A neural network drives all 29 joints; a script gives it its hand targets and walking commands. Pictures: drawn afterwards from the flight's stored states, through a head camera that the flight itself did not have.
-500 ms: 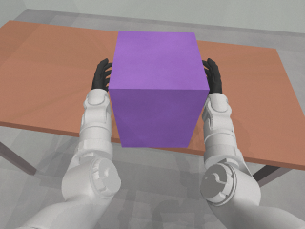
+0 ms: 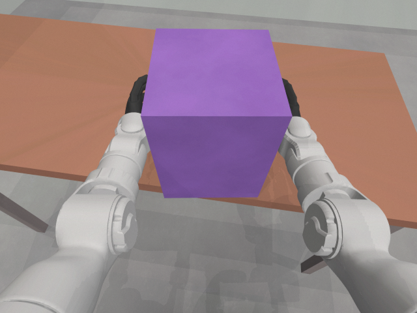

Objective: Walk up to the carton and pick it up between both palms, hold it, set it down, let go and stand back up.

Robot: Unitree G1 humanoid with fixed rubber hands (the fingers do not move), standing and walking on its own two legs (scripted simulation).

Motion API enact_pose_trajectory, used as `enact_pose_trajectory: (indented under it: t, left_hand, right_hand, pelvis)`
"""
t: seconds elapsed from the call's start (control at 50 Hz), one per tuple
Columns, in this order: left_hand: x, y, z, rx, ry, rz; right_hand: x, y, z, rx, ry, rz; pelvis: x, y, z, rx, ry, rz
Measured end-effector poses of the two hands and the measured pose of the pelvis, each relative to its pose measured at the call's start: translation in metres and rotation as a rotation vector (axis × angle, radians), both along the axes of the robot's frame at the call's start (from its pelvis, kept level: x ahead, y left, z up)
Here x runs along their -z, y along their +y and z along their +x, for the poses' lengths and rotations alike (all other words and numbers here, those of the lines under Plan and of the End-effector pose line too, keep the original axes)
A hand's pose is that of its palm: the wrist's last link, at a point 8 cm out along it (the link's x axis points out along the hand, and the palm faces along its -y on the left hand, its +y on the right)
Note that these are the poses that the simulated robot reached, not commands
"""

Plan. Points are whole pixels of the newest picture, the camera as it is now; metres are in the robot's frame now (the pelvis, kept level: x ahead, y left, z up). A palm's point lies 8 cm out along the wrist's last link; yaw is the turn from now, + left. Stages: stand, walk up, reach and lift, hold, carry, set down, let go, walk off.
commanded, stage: set down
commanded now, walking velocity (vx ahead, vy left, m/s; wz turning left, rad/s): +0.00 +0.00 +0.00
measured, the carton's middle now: (211, 121) +0.45 +0.03 +0.09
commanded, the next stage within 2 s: none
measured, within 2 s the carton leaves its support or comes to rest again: neither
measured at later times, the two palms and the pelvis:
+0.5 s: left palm (108, 82) +0.43 +0.19 +0.20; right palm (348, 71) +0.44 -0.17 +0.23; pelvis -0.04 -0.02 +0.00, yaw +0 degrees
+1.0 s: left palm (112, 70) +0.45 +0.18 +0.21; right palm (340, 54) +0.46 -0.16 +0.24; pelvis -0.02 -0.02 +0.00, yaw +1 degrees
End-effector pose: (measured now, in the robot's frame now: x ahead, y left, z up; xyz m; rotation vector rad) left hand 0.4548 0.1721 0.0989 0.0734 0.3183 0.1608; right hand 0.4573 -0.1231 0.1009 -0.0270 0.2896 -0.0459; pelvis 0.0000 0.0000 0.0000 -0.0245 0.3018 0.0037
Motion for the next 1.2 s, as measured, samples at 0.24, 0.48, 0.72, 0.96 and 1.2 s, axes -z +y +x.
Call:
enact_pose_trajectory:
  t: [0.24, 0.48, 0.72, 0.96, 1.2]
  left_hand:
    - [-0.058, 0.009, -0.007, -0.034, -0.053, -0.035]
    - [-0.100, 0.016, -0.028, -0.042, -0.077, -0.064]
    - [-0.135, 0.030, -0.024, -0.083, -0.093, -0.076]
    - [-0.120, 0.015, -0.008, -0.007, -0.059, -0.044]
    - [-0.087, 0.014, -0.037, -0.001, -0.041, -0.022]
  right_hand:
    - [-0.074, -0.025, 0.010, 0.033, -0.077, 0.014]
    - [-0.125, -0.053, -0.021, 0.060, -0.044, 0.012]
    - [-0.139, -0.016, -0.017, 0.025, -0.010, 0.047]
    - [-0.142, -0.032, -0.001, 0.081, -0.026, 0.044]
    - [-0.115, -0.065, -0.016, 0.066, -0.083, 0.064]
  pelvis:
    - [0.002, -0.008, -0.010, -0.005, -0.020, -0.005]
    - [0.001, -0.022, -0.038, -0.003, -0.048, 0.012]
    - [0.002, -0.020, -0.036, -0.035, -0.024, 0.012]
    - [-0.004, -0.018, -0.016, -0.033, -0.090, 0.001]
    - [-0.006, -0.021, -0.021, -0.006, -0.157, 0.009]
